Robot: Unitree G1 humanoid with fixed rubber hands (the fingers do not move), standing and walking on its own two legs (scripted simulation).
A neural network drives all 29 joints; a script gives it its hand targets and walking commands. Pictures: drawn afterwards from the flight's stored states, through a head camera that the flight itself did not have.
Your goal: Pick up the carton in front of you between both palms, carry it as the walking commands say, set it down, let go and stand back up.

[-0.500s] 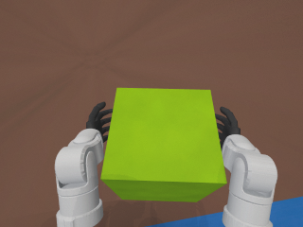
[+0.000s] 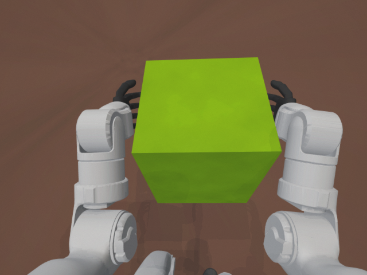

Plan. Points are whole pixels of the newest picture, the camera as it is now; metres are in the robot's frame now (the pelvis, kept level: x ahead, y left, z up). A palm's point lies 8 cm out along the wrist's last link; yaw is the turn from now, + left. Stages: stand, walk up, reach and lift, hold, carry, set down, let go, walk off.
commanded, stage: carry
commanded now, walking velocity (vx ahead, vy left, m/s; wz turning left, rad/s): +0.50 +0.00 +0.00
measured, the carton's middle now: (201, 139) +0.39 +0.02 +0.06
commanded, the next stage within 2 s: none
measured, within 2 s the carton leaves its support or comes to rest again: neither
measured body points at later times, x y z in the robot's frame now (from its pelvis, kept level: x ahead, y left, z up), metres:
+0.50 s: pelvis +0.34 +0.03 +0.04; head +0.41 +0.03 +0.49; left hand +0.76 +0.13 +0.19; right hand +0.72 -0.18 +0.19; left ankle +0.32 +0.10 -0.70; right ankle +0.36 -0.09 -0.61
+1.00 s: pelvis +0.65 -0.01 +0.07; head +0.69 -0.01 +0.52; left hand +1.04 +0.16 +0.23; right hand +1.06 -0.14 +0.23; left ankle +0.77 +0.11 -0.61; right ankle +0.56 -0.08 -0.67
